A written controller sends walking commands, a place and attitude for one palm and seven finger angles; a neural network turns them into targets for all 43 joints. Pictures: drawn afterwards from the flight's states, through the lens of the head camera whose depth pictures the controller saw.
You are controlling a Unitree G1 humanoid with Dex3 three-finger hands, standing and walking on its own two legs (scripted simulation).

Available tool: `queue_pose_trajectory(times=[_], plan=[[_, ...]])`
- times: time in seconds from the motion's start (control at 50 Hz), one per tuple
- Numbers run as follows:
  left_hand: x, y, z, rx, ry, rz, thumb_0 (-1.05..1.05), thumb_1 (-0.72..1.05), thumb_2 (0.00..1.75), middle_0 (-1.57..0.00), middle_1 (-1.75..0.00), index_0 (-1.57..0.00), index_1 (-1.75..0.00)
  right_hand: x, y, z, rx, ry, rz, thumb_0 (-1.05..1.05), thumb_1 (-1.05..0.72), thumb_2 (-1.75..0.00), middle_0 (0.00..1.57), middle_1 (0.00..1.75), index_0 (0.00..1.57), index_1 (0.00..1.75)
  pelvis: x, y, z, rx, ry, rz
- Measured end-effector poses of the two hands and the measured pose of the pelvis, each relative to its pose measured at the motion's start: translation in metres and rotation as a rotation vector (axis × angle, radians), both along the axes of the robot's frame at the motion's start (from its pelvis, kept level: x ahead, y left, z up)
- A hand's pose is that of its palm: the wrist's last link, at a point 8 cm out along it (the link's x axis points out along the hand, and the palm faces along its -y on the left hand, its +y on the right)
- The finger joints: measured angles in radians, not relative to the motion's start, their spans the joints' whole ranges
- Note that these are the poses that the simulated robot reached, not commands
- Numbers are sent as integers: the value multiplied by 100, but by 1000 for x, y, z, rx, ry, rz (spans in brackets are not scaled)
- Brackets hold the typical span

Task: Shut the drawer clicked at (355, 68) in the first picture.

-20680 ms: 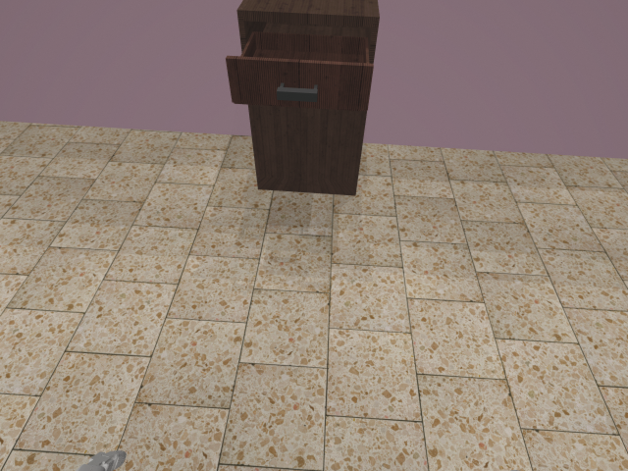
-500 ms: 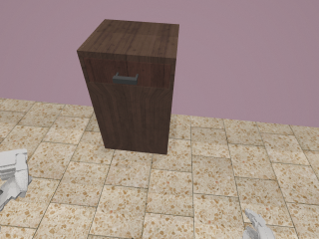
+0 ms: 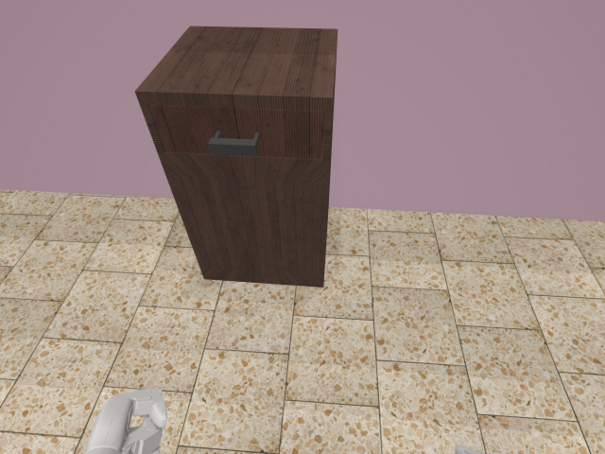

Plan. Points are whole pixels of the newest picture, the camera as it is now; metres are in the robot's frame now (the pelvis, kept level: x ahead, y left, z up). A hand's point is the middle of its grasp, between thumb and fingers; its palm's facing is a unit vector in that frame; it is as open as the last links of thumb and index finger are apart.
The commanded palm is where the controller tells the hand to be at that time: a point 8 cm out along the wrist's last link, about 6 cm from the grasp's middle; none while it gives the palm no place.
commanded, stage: let the arm hang, fingers relaxed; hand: left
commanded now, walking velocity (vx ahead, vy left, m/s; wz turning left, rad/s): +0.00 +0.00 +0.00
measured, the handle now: (235, 140) +0.84 +0.19 -0.06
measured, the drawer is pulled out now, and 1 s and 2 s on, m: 0.00 0.00 0.00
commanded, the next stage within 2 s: look to check the result in 0.92 s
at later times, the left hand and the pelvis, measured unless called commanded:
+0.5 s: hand out of the picture -0.01 +0.17 -0.15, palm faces +0.02 -0.97 -0.22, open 6.3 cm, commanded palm none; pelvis +0.00 +0.00 +0.02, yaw -1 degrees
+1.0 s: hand out of the picture -0.04 +0.14 -0.15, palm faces +0.03 -0.99 -0.16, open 7.3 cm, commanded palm none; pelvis -0.01 -0.01 +0.02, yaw -1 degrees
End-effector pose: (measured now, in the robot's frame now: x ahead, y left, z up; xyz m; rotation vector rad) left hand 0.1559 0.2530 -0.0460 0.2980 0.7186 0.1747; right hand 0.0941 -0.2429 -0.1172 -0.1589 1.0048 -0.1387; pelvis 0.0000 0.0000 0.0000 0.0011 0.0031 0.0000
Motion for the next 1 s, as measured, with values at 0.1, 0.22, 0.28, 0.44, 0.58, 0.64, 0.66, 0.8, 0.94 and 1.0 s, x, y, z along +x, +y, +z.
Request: queue_pose_trajectory(times=[0.1, 0.22, 0.28, 0.44, 0.58, 0.64, 0.66, 0.8, 0.94, 1.0], plan=[[-59, -31, -72, -145, 310, 95, 2, 91, 90, -114, -139, -114, -133, -35, -10, 9, -70, 159, -17, 1, -91, -90, 20, 30, 20, 30, 6, -7, 5, 0, -12, 6], [-107, -14, -78, -127, 493, 136, 2, 91, 90, -92, -117, -92, -109, -66, -10, 9, -73, 305, -33, 1, -91, -90, 19, 30, 20, 30, 7, -10, 15, -13, -7, 8], [-130, -11, -74, -112, 577, 147, 1, 91, 90, -80, -102, -80, -96, -74, -2, 3, -42, 329, -51, 1, -91, -90, 19, 30, 20, 30, 7, -7, 18, -12, -13, 2], [-163, -23, -67, -117, 669, 164, 1, 91, 90, -49, -64, -49, -62, -91, 20, -9, 33, 371, -61, 2, -93, -90, 20, 30, 20, 30, 3, -3, 23, -5, -32, -11], [-172, -43, -72, -158, 679, 152, 1, 91, 90, -29, -41, -29, -40, -111, 28, -11, 61, 401, -77, 1, -93, -90, 20, 30, 20, 30, -3, -5, 25, -1, -45, -18], [-174, -52, -74, -177, 683, 144, 1, 91, 90, -25, -36, -25, -35, -120, 31, -11, 70, 416, -85, 1, -92, -90, 20, 30, 20, 30, -5, -6, 25, 0, -46, -19], [-175, -54, -74, -182, 684, 143, 1, 91, 90, -24, -35, -24, -34, -123, 33, -10, 72, 422, -88, 1, -92, -90, 20, 30, 20, 30, -6, -7, 25, -1, -46, -19], [-185, -63, -77, -199, 704, 145, 1, 91, 90, -21, -31, -21, -31, -145, 38, -10, 88, 466, -109, 1, -92, -90, 19, 30, 20, 30, -10, -10, 25, -1, -43, -19], [-195, -65, -76, -198, 728, 159, 1, 91, 90, -20, -30, -21, -30, -158, 41, -10, 97, 499, -123, 1, -91, -90, 19, 30, 20, 30, -12, -12, 25, -1, -37, -19], [-198, -66, -76, -195, 735, 163, 1, 91, 90, -20, -30, -20, -30, -159, 41, -10, 100, 503, -126, 1, -91, -90, 19, 30, 20, 30, -12, -12, 25, 0, -36, -19]])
